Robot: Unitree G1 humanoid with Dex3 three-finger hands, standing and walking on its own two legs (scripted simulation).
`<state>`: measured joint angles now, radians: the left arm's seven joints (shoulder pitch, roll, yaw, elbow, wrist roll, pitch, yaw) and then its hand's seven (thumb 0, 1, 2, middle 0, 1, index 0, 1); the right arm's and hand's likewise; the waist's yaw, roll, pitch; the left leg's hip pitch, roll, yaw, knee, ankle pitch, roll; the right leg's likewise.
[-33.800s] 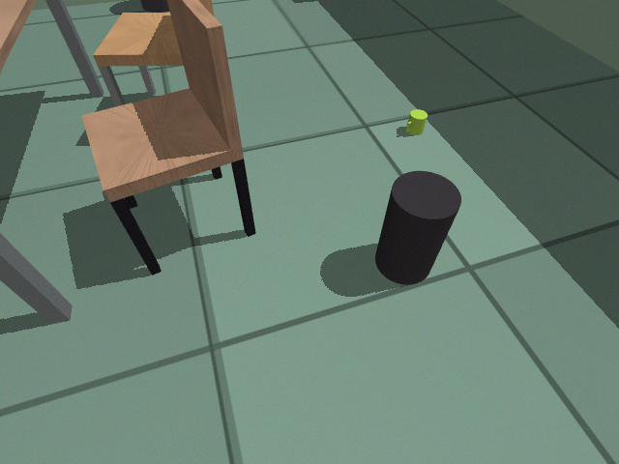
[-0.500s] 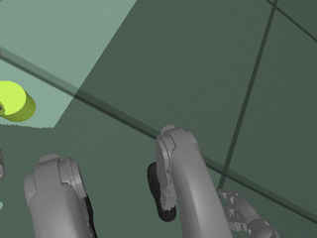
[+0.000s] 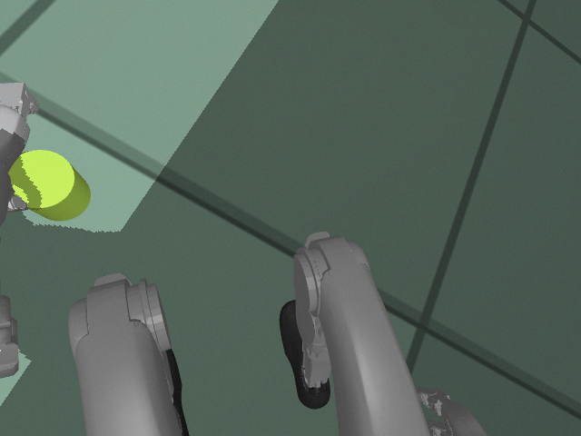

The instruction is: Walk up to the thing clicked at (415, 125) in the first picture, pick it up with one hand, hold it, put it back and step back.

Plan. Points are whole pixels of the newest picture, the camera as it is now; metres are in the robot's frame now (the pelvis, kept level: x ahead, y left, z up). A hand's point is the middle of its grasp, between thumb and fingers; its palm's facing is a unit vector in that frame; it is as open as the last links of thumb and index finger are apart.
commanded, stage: rest palm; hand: left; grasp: from above
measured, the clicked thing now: (40, 185) +0.50 +0.30 -0.29
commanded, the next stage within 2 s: close in 0.92 s
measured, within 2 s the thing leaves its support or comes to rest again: neither
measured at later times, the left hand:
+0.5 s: hand (25, 189) +0.47 +0.30 -0.22, palm faces -0.44 -0.05 -0.90, open 13.9 cm
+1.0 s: hand (35, 188) +0.48 +0.29 -0.25, palm faces -0.47 -0.12 -0.88, open 13.8 cm
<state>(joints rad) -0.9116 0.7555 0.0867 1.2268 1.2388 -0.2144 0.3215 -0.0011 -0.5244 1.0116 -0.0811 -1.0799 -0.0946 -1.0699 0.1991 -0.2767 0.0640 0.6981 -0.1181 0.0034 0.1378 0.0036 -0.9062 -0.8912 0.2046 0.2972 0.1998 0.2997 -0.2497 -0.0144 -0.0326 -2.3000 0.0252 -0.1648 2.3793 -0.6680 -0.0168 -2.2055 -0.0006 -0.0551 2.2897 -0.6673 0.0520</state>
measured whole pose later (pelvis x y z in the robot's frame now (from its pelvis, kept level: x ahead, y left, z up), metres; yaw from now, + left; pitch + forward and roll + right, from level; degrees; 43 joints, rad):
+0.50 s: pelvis +0.00 +0.00 -0.03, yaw -2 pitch +31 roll -10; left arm -1.05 0.89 0.09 1.60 1.34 -0.26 0.49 0.00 -0.48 0.95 -0.05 -1.07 -0.10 -1.03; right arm 0.16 -0.28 0.16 0.72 -0.20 -0.07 0.15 0.00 -0.90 -0.89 0.20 0.30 0.20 0.30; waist -0.33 -0.07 0.05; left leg -2.37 0.01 -0.20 2.47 -0.66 -0.02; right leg -2.26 0.01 -0.08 2.36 -0.65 0.05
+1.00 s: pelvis +0.01 +0.00 -0.03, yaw -4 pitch +31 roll -11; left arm -1.03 0.94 0.16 1.62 1.28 -0.23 0.48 0.00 -0.50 1.04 -0.09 -1.04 -0.09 -1.04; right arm 0.14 -0.31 0.18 0.71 -0.24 -0.13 0.21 0.00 -0.89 -0.89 0.20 0.30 0.20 0.30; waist -0.35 -0.08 0.10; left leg -2.36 0.03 -0.24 2.52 -0.71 -0.03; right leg -2.26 0.03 -0.10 2.38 -0.67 0.07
